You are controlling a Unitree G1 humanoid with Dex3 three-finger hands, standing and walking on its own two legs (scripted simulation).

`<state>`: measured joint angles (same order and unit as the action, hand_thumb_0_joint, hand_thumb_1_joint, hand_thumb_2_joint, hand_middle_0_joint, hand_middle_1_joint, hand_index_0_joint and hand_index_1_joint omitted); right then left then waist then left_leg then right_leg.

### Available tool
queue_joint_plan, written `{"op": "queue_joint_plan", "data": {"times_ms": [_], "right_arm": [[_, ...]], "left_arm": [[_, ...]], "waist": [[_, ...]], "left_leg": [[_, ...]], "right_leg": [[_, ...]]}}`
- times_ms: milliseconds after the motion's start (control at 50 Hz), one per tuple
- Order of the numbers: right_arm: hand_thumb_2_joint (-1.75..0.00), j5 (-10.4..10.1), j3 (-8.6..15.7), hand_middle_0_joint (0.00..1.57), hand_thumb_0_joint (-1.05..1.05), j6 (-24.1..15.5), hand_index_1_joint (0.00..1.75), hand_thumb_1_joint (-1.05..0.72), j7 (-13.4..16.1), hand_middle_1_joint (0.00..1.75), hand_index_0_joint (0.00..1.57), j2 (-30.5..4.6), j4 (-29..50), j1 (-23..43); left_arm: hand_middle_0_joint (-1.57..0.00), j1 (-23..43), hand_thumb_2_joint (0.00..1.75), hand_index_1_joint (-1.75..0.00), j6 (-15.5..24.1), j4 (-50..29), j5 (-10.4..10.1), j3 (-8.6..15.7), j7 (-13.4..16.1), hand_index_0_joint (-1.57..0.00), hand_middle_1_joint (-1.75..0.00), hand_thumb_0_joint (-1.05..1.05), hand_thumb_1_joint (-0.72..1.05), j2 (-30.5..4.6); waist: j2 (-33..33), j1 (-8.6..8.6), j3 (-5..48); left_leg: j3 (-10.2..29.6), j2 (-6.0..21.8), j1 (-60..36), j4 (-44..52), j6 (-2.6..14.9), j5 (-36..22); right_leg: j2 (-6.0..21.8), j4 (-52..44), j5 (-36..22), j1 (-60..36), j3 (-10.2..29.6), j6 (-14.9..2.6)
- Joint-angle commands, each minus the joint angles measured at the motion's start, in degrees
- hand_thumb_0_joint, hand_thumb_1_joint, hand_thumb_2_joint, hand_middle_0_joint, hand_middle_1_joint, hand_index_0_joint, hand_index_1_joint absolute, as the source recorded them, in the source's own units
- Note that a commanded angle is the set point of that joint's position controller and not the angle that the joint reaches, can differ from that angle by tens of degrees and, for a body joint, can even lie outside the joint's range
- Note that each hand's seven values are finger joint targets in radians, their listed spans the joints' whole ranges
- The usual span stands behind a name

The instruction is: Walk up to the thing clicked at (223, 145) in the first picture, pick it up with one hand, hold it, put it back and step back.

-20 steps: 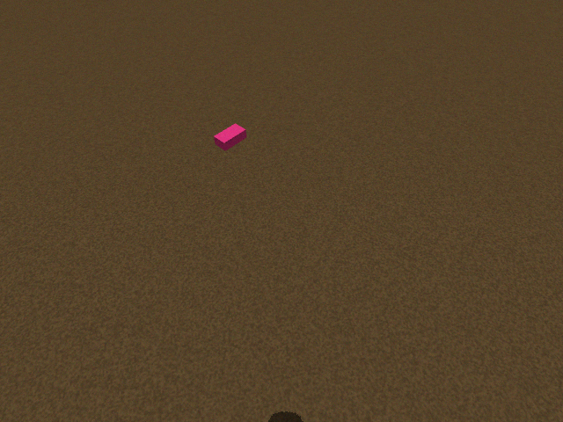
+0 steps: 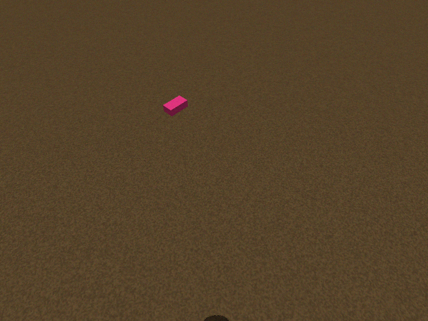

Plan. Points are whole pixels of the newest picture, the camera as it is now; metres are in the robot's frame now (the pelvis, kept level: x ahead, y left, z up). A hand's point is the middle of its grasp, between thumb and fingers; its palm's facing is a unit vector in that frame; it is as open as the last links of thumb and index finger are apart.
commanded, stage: stand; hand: left
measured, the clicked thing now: (175, 105) +1.66 +0.31 -0.75
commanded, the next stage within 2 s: walk up in 0.72 s
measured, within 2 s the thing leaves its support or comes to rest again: neither
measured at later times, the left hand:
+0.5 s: hand out of the picture +0.08 +0.25 -0.16, palm faces -0.02 -0.94 -0.34, open 7.4 cm
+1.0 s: hand out of the picture +0.06 +0.34 -0.16, palm faces +0.24 -0.91 -0.33, open 7.4 cm
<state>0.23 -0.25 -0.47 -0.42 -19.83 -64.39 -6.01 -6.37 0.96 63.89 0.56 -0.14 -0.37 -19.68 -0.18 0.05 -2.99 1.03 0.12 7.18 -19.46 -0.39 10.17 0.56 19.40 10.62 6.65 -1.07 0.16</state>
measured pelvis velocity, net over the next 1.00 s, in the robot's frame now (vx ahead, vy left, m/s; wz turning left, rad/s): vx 0.06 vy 0.04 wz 0.24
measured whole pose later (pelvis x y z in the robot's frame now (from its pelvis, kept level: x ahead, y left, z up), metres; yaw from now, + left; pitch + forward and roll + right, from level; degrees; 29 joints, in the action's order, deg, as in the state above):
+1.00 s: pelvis +0.06 +0.04 -0.01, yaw +13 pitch -1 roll -1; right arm 1.2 6.3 -1.1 -5.9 -26.1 -56.3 -14.5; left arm -9.6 0.6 55.9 3.7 7.3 -5.9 -26.7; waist 3.7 -2.4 -2.0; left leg -4.7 5.7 25.2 -39.2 0.5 17.1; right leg 7.0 25.6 22.0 1.4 -13.6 0.5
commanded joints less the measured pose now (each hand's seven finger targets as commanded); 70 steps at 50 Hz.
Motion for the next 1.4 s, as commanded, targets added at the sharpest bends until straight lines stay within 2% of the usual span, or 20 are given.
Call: {"op": "queue_joint_plan", "data": {"times_ms": [0, 680, 700, 720, 740, 760, 780, 840, 880, 940, 980, 1000, 1020, 1040, 1060, 1080, 1140, 1180, 1280, 1380], "right_arm": [[-0.9, 0.15, 2.05, 0.2, 0.0, -1.38, 0.3, -0.9, 0.84, 0.3, 0.2, -12.14, 3.48, 1.94], [-0.9, 0.21, 2.03, 0.2, 0.0, -1.56, 0.3, -0.9, 1.0, 0.3, 0.2, -12.33, 3.37, 1.51], [-0.9, -0.3, 6.14, 0.2, 0.0, -2.19, 0.3, -0.9, -0.67, 0.3, 0.2, -19.09, 8.0, -2.36], [-0.9, 0.23, 5.63, 0.2, 0.0, -2.24, 0.3, -0.9, -1.4, 0.3, 0.2, -18.37, 9.85, 2.11], [-0.9, 0.55, 4.75, 0.2, 0.0, -2.11, 0.3, -0.9, -1.65, 0.3, 0.2, -16.69, 12.11, 4.51], [-0.9, 0.77, 4.79, 0.2, 0.0, -2.25, 0.3, -0.9, -1.89, 0.3, 0.2, -14.63, 13.88, 7.27], [-0.9, 2.41, 6.55, 0.2, 0.0, -2.74, 0.3, -0.9, -2.37, 0.3, 0.2, -17.2, 14.07, 6.78], [-0.9, 1.59, 7.77, 0.2, 0.0, -3.4, 0.3, -0.9, -3.95, 0.3, 0.2, -16.03, 15.26, 5.07], [-0.9, 1.02, 8.39, 0.2, 0.0, -2.93, 0.3, -0.9, -5.06, 0.3, 0.2, -16.12, 14.48, -0.86], [-0.9, 0.6, 9.04, 0.2, 0.0, -2.68, 0.3, -0.9, -5.31, 0.3, 0.2, -15.76, 13.57, -7.44], [-0.9, 1.04, 10.67, 0.2, 0.0, -2.94, 0.3, -0.9, -4.0, 0.3, 0.2, -16.84, 9.91, -17.6], [-0.9, 0.99, 11.86, 0.2, 0.0, -3.21, 0.3, -0.9, -2.9, 0.3, 0.2, -19.44, 7.68, -25.2], [-0.9, 1.32, 12.84, 0.2, 0.0, -3.29, 0.3, -0.9, -1.76, 0.3, 0.2, -23.95, 7.57, -29.38], [-0.9, 1.3, 13.21, 0.2, 0.0, -3.45, 0.3, -0.9, -0.77, 0.3, 0.2, -28.35, 10.29, -26.79], [-0.9, 0.03, 11.97, 0.2, 0.0, -3.7, 0.3, -0.9, -0.87, 0.3, 0.2, -27.61, 13.38, -17.91], [-0.9, -0.94, 11.37, 0.2, 0.0, -4.24, 0.3, -0.9, -0.85, 0.3, 0.2, -28.66, 15.14, -12.25], [-0.9, -0.19, 9.07, 0.2, 0.0, -5.93, 0.3, -0.9, -0.3, 0.3, 0.2, -23.39, 16.91, -8.3], [-0.9, -0.38, 8.65, 0.2, 0.0, -6.56, 0.3, -0.9, 0.01, 0.3, 0.2, -22.39, 16.94, -8.67], [-0.9, -0.17, 8.9, 0.2, 0.0, -7.78, 0.3, -0.9, 0.68, 0.3, 0.2, -22.39, 16.61, -14.33], [-0.9, 0.11, 8.89, 0.2, 0.0, -7.84, 0.3, -0.9, 1.0, 0.3, 0.2, -22.28, 16.61, -17.1]], "left_arm": [[-0.2, 1.99, 0.9, -0.3, 1.11, -3.55, -0.05, 2.05, 0.91, -0.2, -0.3, 0.0, 0.9, -11.69], [-0.2, 1.54, 0.9, -0.3, 0.86, -3.29, 0.01, 2.28, 0.77, -0.2, -0.3, 0.0, 0.9, -12.22], [-0.2, 2.78, 0.9, -0.3, 1.77, -8.74, 0.89, 7.74, -1.24, -0.2, -0.3, 0.0, 0.9, -19.82], [-0.2, 1.06, 0.9, -0.3, 2.0, -8.62, 1.74, 7.71, -1.77, -0.2, -0.3, 0.0, 0.9, -19.79], [-0.2, -1.98, 0.9, -0.3, 2.16, -8.81, 1.77, 8.32, -1.98, -0.2, -0.3, 0.0, 0.9, -20.54], [-0.2, -3.71, 0.9, -0.3, 2.15, -8.92, 1.44, 9.08, -2.03, -0.2, -0.3, 0.0, 0.9, -22.45], [-0.2, -3.32, 0.9, -0.3, 2.0, -8.67, 2.06, 10.21, -2.35, -0.2, -0.3, 0.0, 0.9, -21.42], [-0.2, -0.54, 0.9, -0.3, 2.04, -11.55, 2.55, 9.99, -3.35, -0.2, -0.3, 0.0, 0.9, -19.02], [-0.2, 4.94, 0.9, -0.3, 2.09, -13.79, 2.94, 10.38, -4.06, -0.2, -0.3, 0.0, 0.9, -20.0], [-0.2, 8.51, 0.9, -0.3, 1.56, -16.38, 3.18, 10.71, -5.07, -0.2, -0.3, 0.0, 0.9, -20.94], [-0.2, 10.43, 0.9, -0.3, 0.67, -16.76, 3.21, 10.56, -5.19, -0.2, -0.3, 0.0, 0.9, -18.92], [-0.2, 8.7, 0.9, -0.3, 0.21, -16.97, 3.56, 9.67, -5.28, -0.2, -0.3, 0.0, 0.9, -15.73], [-0.2, 6.17, 0.9, -0.3, -0.15, -17.27, 3.28, 8.41, -5.44, -0.2, -0.3, 0.0, 0.9, -11.88], [-0.2, 5.47, 0.9, -0.3, -0.11, -18.62, 2.91, 7.15, -5.73, -0.2, -0.3, 0.0, 0.9, -10.1], [-0.2, 6.28, 0.9, -0.3, -0.18, -19.02, 2.61, 7.67, -6.1, -0.2, -0.3, 0.0, 0.9, -15.32], [-0.2, 4.69, 0.9, -0.3, -0.06, -19.14, 2.69, 7.82, -5.99, -0.2, -0.3, 0.0, 0.9, -17.28], [-0.2, -0.64, 0.9, -0.3, -0.39, -13.77, 1.17, 8.72, -6.23, -0.2, -0.3, 0.0, 0.9, -19.47], [-0.2, -2.61, 0.9, -0.3, -1.0, -13.27, 1.19, 8.97, -6.91, -0.2, -0.3, 0.0, 0.9, -19.55], [-0.2, 2.68, 0.9, -0.3, -1.14, -17.34, 2.03, 8.79, -7.97, -0.2, -0.3, 0.0, 0.9, -17.8], [-0.2, 9.11, 0.9, -0.3, -0.11, -20.88, 1.77, 8.38, -8.06, -0.2, -0.3, 0.0, 0.9, -14.87]], "waist": [[-0.25, -0.06, 3.84], [0.02, -0.24, 4.61], [4.63, -2.47, 7.97], [4.49, -4.84, 1.18], [7.5, -6.31, -1.39], [17.21, -7.84, -0.6], [12.37, -7.99, 1.47], [6.73, -6.3, -0.41], [9.9, -2.88, 0.18], [11.63, 0.17, 2.45], [3.59, 4.93, 5.18], [-7.17, 8.43, 8.44], [-20.07, 10.31, 6.06], [-24.32, 8.35, 3.15], [-11.76, 4.29, -0.87], [-11.24, 0.86, -4.34], [-5.88, -2.61, -4.38], [-6.76, -3.14, -2.81], [-4.48, -0.38, -1.54], [-5.15, 1.69, -1.7]], "left_leg": [[5.21, 6.91, -0.02, 3.15, 1.81, -5.96], [5.38, 6.98, -1.01, 3.9, 1.74, -7.84], [12.6, 5.42, 12.31, -0.5, 5.85, 20.83], [10.09, 3.38, 27.53, -1.54, 3.72, 23.41], [0.97, -0.52, 36.87, -7.96, 0.75, 17.03], [-3.01, 0.06, 39.54, -23.94, 2.08, 12.61], [-3.52, 3.43, 38.36, -28.74, 1.74, 12.5], [-0.88, 6.91, 34.16, -28.87, 1.51, 11.04], [-2.56, 7.61, 27.59, -26.22, 1.02, 9.57], [-7.2, 5.63, 11.11, -18.34, 0.71, 5.77], [-9.64, 2.03, -6.78, -16.69, 0.15, 0.96], [-7.26, 0.97, -18.26, -16.99, 1.76, 4.77], [5.01, 5.02, -20.52, -7.09, 4.38, 21.94], [32.73, 18.18, -14.7, 5.26, 8.1, 41.28], [46.92, 24.13, -1.44, 15.22, 12.89, 48.14], [49.68, 27.28, 3.39, 18.82, 15.98, 49.44], [24.39, 17.42, 11.24, 11.14, 11.28, 34.26], [18.1, 14.95, 13.05, 11.02, 10.48, 30.92], [13.09, 12.88, 4.59, 8.89, 11.3, 20.46], [9.06, 11.71, 1.91, 4.03, 10.87, 7.51]], "right_leg": [[6.78, -3.86, -4.81, -0.45, 5.47, -1.59], [7.1, -3.47, -5.87, -1.35, 5.49, -1.61], [4.99, 3.25, 23.22, -9.53, 2.41, -3.92], [7.59, 1.74, 30.44, -13.83, 5.07, -5.67], [12.71, -6.46, 35.14, -19.68, 7.88, -7.48], [23.57, -14.06, 37.91, -17.48, 18.48, -11.48], [27.94, -12.83, 33.62, -15.95, 18.68, -13.21], [23.1, -11.35, 26.78, -9.98, 9.54, -11.71], [20.09, -10.2, 27.06, -5.87, 2.12, -10.43], [16.21, -5.65, 27.84, 4.65, -5.43, -8.37], [12.53, 8.67, 29.14, 16.32, -9.57, -7.41], [9.08, 25.46, 26.31, 23.38, -11.16, -6.49], [2.5, 43.02, 27.37, 33.95, -11.79, -5.48], [-0.56, 53.28, 25.64, 41.3, -5.23, -3.45], [2.31, 52.63, 19.78, 37.2, 3.76, -3.27], [5.73, 53.14, 18.1, 35.78, 6.37, -2.68], [9.1, 45.83, 9.86, 27.77, 6.73, -0.89], [8.43, 41.83, 6.09, 24.2, 4.48, 0.1], [7.62, 31.54, 0.38, 29.15, 2.96, 1.71], [6.85, 20.36, -0.49, 26.0, 1.31, 0.71]]}}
